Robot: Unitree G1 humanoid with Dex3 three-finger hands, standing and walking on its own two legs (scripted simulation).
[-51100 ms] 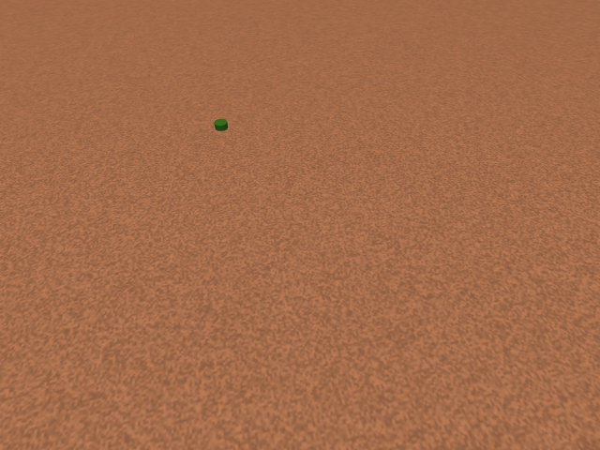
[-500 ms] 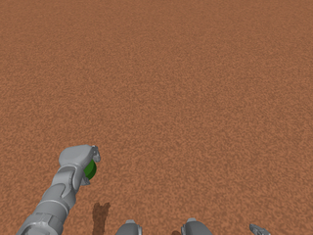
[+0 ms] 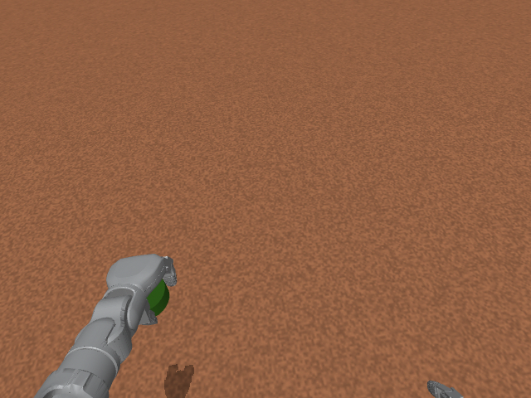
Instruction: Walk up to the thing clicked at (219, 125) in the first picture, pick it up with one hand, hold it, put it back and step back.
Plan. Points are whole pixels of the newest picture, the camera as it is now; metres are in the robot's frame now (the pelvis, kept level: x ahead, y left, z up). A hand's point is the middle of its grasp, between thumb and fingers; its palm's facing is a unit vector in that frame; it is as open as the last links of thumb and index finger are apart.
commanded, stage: hold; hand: left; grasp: from above
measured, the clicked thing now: (146, 295) +0.33 +0.24 -0.09
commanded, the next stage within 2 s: crouch in 1.66 s
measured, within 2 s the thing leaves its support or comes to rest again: neither
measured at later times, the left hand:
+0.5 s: hand (141, 299) +0.30 +0.22 -0.03, palm faces -0.44 -0.07 -0.89, open 8.8 cm
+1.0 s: hand (139, 302) +0.28 +0.22 -0.01, palm faces -0.43 -0.07 -0.90, open 8.8 cm
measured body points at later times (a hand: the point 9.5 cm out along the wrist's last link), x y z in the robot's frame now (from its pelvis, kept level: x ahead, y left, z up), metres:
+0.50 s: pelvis +0.00 +0.00 +0.01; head +0.01 -0.02 +0.46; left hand +0.31 +0.22 +0.02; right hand +0.13 -0.26 -0.11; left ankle +0.01 +0.12 -0.71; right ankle +0.01 -0.14 -0.71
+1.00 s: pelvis -0.01 +0.00 +0.02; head +0.00 -0.03 +0.47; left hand +0.30 +0.22 +0.04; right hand +0.13 -0.25 -0.10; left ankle +0.01 +0.12 -0.71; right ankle +0.01 -0.14 -0.71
